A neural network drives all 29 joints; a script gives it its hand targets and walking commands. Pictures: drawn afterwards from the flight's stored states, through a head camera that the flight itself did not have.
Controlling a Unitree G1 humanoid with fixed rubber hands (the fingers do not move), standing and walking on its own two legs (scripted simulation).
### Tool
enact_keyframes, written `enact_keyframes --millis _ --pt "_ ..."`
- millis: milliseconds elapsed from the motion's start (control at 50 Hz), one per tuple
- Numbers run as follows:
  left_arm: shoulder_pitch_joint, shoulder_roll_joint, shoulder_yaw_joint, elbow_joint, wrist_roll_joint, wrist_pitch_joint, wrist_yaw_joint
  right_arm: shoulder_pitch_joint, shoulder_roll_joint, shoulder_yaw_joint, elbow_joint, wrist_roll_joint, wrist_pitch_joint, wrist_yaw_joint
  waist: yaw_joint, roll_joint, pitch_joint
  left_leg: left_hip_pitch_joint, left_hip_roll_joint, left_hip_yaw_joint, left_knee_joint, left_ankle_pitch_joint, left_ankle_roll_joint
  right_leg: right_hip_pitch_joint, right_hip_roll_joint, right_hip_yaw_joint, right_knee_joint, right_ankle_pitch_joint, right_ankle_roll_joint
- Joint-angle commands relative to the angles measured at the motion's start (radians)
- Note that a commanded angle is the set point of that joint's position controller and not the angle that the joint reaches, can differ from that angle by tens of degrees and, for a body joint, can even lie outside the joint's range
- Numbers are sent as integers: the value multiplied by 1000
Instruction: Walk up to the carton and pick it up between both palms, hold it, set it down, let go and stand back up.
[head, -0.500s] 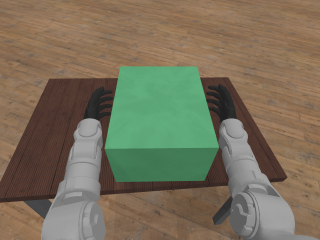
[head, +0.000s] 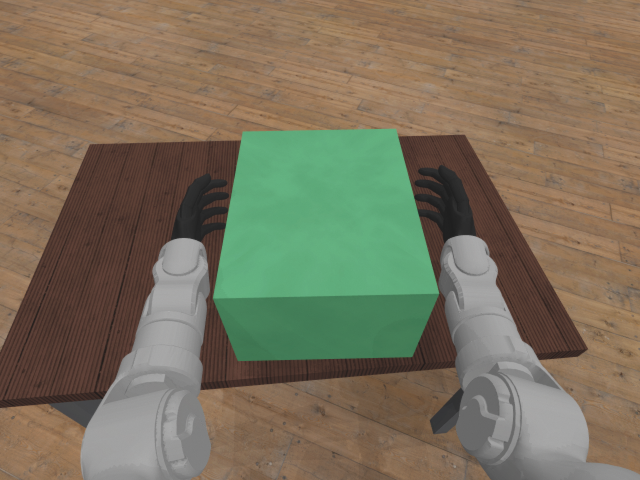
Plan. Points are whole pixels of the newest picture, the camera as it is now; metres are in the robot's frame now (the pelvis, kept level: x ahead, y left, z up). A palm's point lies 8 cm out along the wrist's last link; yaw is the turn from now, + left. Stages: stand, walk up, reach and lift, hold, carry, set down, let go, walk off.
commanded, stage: set down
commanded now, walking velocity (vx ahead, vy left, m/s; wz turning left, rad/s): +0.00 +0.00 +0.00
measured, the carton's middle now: (322, 237) +0.47 +0.00 +0.02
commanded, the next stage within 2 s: none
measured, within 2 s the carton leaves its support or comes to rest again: rests again in 1.58 s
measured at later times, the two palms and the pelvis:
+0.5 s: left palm (201, 242) +0.42 +0.17 +0.06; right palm (451, 235) +0.43 -0.17 +0.07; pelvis +0.00 +0.00 +0.00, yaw +0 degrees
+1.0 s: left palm (206, 241) +0.44 +0.17 +0.04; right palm (445, 238) +0.44 -0.17 +0.05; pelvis +0.00 +0.00 +0.00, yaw +0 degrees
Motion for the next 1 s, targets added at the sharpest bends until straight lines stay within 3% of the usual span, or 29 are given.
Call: enact_keyframes --millis 0,500,700,840,980 --pt "-641 -511 -234 -99 -17 -85 -64 -531 517 249 -57 -37 -80 114 -1 34 -608 146 -26 83 43 498 -55 295 8 -62 87 495 46" --pt "-728 -476 -141 67 11 -196 -54 -566 548 140 30 -146 -106 123 -1 21 -711 18 -17 90 35 429 -30 242 -11 -53 118 502 52" --pt "-749 -482 -143 112 5 -241 -46 -567 546 117 81 -162 -130 129 -6 50 -768 50 -4 83 73 528 -46 166 -7 -59 128 529 41" --pt "-713 -471 -121 176 19 -266 -54 -556 544 118 124 -179 -149 121 -7 14 -754 -23 -7 84 69 511 -31 203 -14 -49 145 592 46" --pt "-714 -465 -110 216 30 -281 -62 -548 544 108 150 -192 -151 118 -12 15 -734 -49 -6 83 58 481 -27 193 -20 -48 145 586 47"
